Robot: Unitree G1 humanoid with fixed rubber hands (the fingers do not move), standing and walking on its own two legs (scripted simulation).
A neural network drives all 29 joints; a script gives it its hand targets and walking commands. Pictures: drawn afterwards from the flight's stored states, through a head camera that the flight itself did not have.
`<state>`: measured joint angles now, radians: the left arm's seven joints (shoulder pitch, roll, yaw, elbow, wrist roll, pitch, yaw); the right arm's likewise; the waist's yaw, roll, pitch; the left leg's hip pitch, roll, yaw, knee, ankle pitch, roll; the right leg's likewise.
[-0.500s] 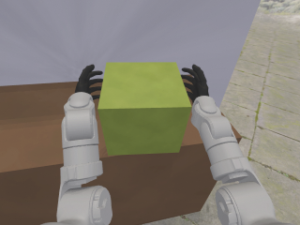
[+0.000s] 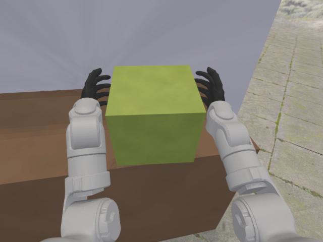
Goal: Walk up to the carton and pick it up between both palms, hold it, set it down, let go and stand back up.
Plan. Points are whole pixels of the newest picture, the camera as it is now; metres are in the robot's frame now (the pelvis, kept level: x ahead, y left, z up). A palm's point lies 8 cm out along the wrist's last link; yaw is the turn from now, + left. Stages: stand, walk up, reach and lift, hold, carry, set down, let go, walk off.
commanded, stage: hold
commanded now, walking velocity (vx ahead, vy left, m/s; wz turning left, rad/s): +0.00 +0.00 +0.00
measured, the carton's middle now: (154, 114) +0.38 +0.01 +0.17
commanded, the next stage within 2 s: set down in 1.92 s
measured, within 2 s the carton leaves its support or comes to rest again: neither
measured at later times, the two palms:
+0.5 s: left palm (89, 102) +0.36 +0.16 +0.22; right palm (212, 101) +0.36 -0.13 +0.22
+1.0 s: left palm (92, 103) +0.37 +0.15 +0.21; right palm (212, 103) +0.37 -0.13 +0.21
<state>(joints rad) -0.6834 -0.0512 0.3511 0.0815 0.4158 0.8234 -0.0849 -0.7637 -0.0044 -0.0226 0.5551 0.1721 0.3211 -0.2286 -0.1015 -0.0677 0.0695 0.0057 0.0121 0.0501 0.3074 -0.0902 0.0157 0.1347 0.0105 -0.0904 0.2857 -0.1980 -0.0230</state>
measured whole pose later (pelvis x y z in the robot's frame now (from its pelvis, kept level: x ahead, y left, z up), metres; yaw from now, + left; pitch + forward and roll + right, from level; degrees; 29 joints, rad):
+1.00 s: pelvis +0.01 +0.00 +0.00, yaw +0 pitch -12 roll +0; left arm -0.66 -0.06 0.34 0.06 0.41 0.81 -0.07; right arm -0.74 -0.01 -0.01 0.55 0.18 0.29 -0.22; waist -0.09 -0.07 0.08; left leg -0.01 0.01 0.06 0.31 -0.10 0.02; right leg 0.12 0.01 -0.09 0.29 -0.21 -0.02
